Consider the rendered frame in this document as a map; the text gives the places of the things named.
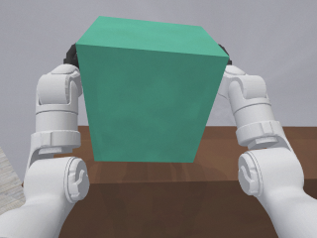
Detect pedestal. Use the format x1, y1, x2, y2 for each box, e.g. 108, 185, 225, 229
21, 125, 317, 238

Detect carton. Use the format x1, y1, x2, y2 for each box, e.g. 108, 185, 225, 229
75, 16, 229, 163

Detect left robot upper arm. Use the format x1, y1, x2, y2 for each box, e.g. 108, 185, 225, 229
0, 156, 90, 238

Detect robot left hand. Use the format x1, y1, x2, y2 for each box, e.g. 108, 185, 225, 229
63, 43, 80, 70

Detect robot left forearm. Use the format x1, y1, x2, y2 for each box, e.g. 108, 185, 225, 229
23, 63, 83, 199

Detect robot right hand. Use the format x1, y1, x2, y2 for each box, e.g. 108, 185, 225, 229
218, 44, 232, 65

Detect right robot upper arm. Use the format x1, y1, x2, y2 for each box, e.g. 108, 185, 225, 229
238, 147, 317, 238

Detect robot right forearm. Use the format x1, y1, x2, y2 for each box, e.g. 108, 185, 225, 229
217, 64, 304, 186

